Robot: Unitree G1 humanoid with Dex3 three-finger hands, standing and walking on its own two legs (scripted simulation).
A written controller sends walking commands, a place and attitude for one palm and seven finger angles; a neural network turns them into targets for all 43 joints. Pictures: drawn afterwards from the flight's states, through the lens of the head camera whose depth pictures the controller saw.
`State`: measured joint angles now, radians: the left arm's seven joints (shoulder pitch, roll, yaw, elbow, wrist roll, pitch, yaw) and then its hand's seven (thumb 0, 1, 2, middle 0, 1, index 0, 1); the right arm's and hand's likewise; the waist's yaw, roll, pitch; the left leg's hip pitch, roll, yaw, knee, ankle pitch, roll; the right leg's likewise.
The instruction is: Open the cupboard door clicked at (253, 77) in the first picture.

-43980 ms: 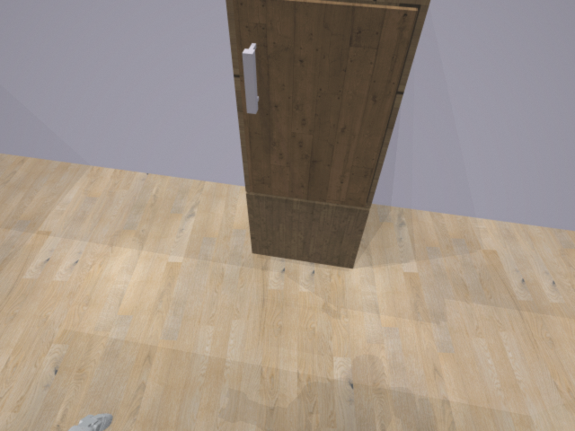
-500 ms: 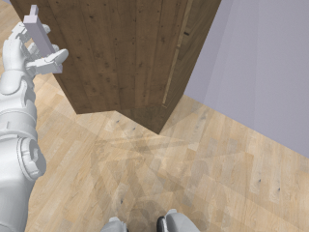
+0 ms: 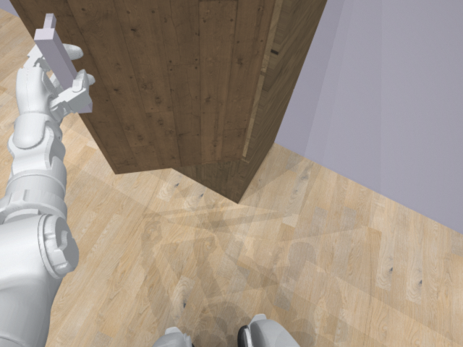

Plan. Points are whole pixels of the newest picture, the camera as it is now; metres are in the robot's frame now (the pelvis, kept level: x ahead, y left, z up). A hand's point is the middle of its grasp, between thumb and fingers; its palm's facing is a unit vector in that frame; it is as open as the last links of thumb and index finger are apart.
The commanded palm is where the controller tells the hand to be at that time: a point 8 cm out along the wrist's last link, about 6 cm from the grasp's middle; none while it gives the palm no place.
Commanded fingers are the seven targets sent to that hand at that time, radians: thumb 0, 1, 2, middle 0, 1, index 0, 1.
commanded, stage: pull the door open along its arc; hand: left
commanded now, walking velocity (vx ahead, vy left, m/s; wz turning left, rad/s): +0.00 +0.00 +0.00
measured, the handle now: (69, 67) +0.58 +0.22 +0.10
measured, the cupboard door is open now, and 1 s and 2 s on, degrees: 39 81 82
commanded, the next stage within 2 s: open thumb and fingers to let go in 0.82 s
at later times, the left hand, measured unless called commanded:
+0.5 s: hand (122, 167) +0.37 +0.12 +0.10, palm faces +0.27 -0.96 +0.07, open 6.4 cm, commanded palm +0.31 +0.20 +0.10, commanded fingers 0.00 0.90 0.90 -0.40 -1.35 -0.40 -1.35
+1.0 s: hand (178, 199) +0.32 +0.05 +0.10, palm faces +0.46 -0.89 -0.03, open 6.4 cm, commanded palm +0.28 +0.09 +0.10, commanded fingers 0.00 0.55 0.75 -0.38 -1.31 -0.38 -1.31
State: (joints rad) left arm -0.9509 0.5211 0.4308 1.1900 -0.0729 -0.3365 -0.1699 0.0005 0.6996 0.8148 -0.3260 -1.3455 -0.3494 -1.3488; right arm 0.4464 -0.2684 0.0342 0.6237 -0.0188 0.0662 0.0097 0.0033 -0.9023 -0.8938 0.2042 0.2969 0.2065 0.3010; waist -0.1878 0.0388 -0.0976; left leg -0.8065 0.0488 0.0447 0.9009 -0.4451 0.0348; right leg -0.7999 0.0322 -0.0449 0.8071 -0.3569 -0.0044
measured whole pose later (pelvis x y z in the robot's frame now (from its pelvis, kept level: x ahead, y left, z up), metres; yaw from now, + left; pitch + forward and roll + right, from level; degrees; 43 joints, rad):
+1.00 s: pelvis +0.01 -0.05 +0.02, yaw +5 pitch +6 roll +1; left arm 0.00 -0.11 -0.19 0.09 0.07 -0.06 0.61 0.02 0.65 0.76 -0.32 -1.30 -0.33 -1.33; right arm 0.18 -0.19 0.00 0.61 -0.06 0.09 -0.01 0.01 -0.90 -0.89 0.20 0.30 0.20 0.30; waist -0.01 0.04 -0.08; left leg -0.42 0.02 -0.01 0.72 -0.40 -0.03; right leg -0.44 0.01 -0.10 0.73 -0.39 -0.06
